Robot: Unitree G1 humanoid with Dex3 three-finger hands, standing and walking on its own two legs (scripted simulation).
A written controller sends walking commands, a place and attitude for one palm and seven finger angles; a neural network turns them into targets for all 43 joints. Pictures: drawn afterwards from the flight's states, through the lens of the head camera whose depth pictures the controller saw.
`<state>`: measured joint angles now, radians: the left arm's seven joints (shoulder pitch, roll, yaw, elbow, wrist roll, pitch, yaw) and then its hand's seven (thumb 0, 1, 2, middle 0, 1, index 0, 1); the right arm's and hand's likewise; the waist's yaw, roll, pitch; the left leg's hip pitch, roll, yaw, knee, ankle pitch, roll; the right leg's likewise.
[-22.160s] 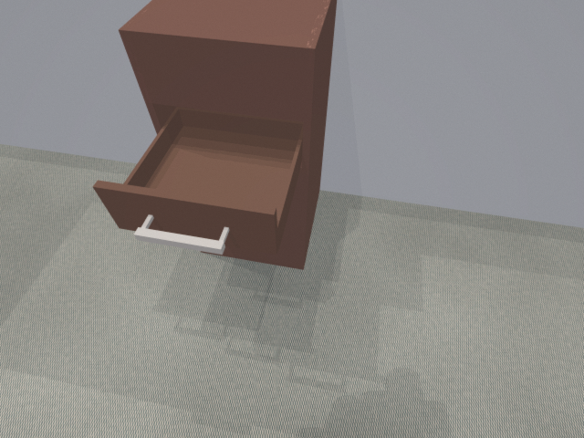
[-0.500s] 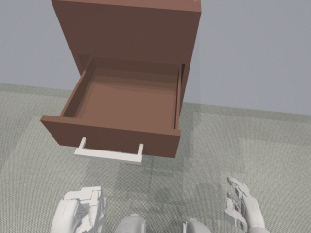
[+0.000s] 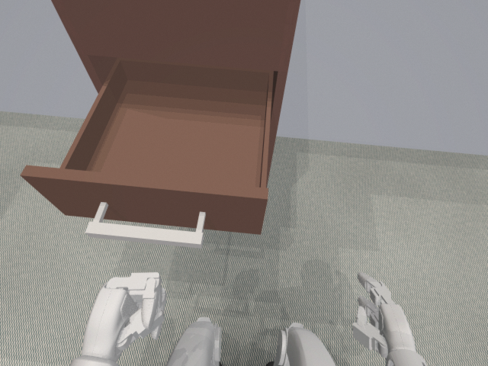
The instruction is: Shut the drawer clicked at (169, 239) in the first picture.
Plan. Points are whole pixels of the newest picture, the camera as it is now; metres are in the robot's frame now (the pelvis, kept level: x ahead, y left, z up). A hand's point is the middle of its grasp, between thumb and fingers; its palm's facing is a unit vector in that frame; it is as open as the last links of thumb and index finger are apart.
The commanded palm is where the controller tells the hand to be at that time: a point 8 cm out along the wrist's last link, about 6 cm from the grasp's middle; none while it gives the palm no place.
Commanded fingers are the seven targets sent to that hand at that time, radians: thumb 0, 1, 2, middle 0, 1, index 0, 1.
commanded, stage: bring the fist close to the handle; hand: left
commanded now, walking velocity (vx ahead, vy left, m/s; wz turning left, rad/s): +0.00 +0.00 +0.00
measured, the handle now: (149, 224) +0.34 +0.19 -0.01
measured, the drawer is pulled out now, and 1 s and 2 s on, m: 0.30 0.30 0.24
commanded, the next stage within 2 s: push the drawer shut in 0.88 s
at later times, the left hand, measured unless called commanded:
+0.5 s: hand (156, 289) +0.24 +0.15 -0.01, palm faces -0.03 -1.00 -0.04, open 3.3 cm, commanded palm +0.22 +0.20 -0.01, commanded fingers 0.00 0.90 0.90 -1.40 -1.60 -1.40 -1.60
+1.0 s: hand (157, 287) +0.24 +0.15 -0.02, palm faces -0.09 -1.00 -0.01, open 3.3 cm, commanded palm +0.23 +0.20 -0.01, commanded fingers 0.00 0.90 0.90 -1.40 -1.60 -1.40 -1.60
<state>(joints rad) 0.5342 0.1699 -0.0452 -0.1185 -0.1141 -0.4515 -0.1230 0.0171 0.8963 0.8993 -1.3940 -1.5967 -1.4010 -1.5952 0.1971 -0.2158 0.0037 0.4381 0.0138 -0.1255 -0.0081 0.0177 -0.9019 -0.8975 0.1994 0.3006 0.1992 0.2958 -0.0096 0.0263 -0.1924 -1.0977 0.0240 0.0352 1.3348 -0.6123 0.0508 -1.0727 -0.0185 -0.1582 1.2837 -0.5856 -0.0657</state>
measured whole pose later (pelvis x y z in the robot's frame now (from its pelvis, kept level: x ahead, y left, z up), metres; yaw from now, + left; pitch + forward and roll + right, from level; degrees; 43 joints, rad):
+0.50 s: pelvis -0.01 +0.00 -0.03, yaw +0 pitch +26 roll -3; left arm 0.31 0.20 0.05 0.06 -0.17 -0.53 -0.14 0.02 0.90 0.90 -1.39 -1.60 -1.40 -1.60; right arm 0.16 -0.24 0.00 0.50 0.00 -0.13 0.01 0.02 -0.90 -0.90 0.20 0.30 0.20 0.30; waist -0.02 0.02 -0.20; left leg -1.28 0.03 0.02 1.47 -0.64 0.05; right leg -1.24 -0.02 -0.17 1.41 -0.61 -0.08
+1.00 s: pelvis -0.01 +0.02 -0.03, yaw -1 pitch +26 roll -4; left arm 0.28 0.20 -0.02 0.04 -0.14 -0.47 -0.12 0.02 0.90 0.90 -1.39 -1.60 -1.40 -1.60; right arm 0.16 -0.24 0.02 0.47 0.01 -0.09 0.01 0.02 -0.90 -0.90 0.20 0.30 0.20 0.30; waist -0.02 0.03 -0.20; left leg -1.29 0.02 0.04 1.47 -0.63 0.08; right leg -1.25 -0.04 -0.16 1.40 -0.60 -0.04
